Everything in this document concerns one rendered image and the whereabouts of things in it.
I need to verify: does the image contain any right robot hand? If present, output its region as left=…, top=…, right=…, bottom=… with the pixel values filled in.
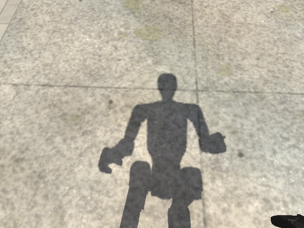
left=271, top=214, right=304, bottom=228

